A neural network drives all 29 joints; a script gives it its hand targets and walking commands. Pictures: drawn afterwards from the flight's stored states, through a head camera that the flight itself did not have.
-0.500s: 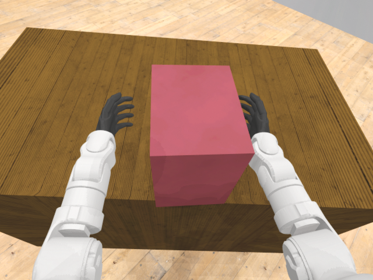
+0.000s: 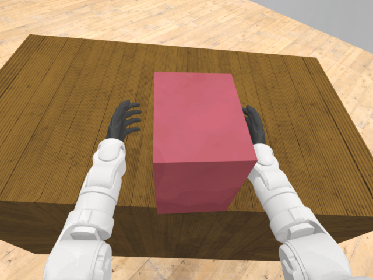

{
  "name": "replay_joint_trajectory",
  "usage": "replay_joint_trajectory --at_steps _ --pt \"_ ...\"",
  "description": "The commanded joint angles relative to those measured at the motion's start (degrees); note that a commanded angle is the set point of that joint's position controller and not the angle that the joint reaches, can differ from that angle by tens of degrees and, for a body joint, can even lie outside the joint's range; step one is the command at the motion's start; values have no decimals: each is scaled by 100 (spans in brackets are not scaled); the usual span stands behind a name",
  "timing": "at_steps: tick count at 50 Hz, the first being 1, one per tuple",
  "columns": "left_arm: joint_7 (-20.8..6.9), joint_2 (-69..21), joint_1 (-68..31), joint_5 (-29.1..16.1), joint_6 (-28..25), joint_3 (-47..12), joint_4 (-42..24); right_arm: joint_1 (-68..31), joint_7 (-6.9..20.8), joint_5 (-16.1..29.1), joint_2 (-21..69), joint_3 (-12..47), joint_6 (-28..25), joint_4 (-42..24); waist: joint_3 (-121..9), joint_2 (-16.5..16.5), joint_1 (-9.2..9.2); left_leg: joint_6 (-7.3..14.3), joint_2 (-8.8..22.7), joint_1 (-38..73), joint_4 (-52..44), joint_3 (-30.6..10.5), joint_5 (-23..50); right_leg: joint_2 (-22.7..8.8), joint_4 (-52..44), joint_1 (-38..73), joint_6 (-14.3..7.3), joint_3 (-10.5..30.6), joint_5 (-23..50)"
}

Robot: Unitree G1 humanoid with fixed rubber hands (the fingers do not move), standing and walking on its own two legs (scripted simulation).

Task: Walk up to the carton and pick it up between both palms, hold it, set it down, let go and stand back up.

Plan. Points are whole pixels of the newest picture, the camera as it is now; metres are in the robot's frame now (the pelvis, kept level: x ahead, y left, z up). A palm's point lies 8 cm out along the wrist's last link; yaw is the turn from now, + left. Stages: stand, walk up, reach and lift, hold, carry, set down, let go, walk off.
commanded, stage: reach and lift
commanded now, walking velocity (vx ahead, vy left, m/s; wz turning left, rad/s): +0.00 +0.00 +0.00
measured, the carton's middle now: (192, 146) +0.39 +0.01 +0.04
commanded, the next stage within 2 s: none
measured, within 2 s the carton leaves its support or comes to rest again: leaves its support in 1.84 s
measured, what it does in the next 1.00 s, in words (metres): stands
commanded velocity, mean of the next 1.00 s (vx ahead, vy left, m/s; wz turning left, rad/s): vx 0.00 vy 0.00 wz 0.00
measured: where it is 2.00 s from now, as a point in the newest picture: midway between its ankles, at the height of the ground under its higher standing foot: outside the picture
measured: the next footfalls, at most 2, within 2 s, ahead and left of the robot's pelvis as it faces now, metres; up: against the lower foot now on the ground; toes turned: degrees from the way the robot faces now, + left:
none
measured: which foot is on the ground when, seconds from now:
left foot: down 0.00-1.00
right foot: down 0.00-1.00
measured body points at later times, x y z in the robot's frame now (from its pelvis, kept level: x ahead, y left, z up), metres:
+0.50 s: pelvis +0.00 +0.00 +0.00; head +0.04 +0.03 +0.45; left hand +0.40 +0.15 +0.07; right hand +0.40 -0.12 +0.08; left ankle -0.01 +0.12 -0.75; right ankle -0.03 -0.11 -0.75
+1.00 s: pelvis -0.01 +0.00 +0.00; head +0.03 +0.04 +0.45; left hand +0.40 +0.15 +0.07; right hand +0.39 -0.12 +0.08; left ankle -0.01 +0.12 -0.75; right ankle -0.03 -0.11 -0.75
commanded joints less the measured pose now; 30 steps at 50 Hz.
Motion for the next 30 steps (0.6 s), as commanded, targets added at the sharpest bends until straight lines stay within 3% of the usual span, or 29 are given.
replay_joint_trajectory --at_steps 1,8,16,19,22,24,26,30 --pt "84 60 -2565 179 -354 379 -574 -2775 51 -204 -183 -323 -440 -567 -3385 718 116 -213 -219 1323 449 197 2948 91 45 326 255 -155 2885" --pt "62 -294 -2510 505 -305 559 -487 -2713 -21 -424 199 -360 -425 -392 -2922 530 149 -144 -252 1061 324 260 2771 51 90 618 340 -127 3030" --pt "-85 -839 -2433 995 -450 761 -358 -2583 125 -957 846 -523 -557 -212 -2637 373 172 -61 -274 1006 142 342 2551 -19 102 954 370 -173 2980" --pt "-349 -1631 -2545 1294 -541 664 -214 -2663 363 -1339 1785 -462 -662 -200 -2601 313 156 -27 -294 997 62 367 2508 -66 108 1160 380 -198 3050" --pt "-971 -3617 -2782 1769 -590 264 107 -3058 934 -2022 4094 7 -776 -384 -2635 169 143 57 -319 944 -50 398 2470 -153 122 1593 394 -174 3357" --pt "-1127 -3750 -2426 1905 -601 297 282 -2945 1049 -2282 4247 178 -861 -365 -2732 163 169 87 -362 736 -106 435 2449 -243 282 2045 442 -127 4060" --pt "-1200 -3784 -2242 2017 -582 307 325 -2857 1080 -2526 4184 60 -970 -302 -2810 254 79 48 -370 574 -152 451 2369 -272 453 2341 488 -154 4563" --pt "-1234 -3903 -2256 2058 -610 231 359 -2888 1096 -2761 4261 -84 -1112 -120 -2752 333 -30 -18 -339 633 -158 468 2381 -251 466 2433 461 -259 4638"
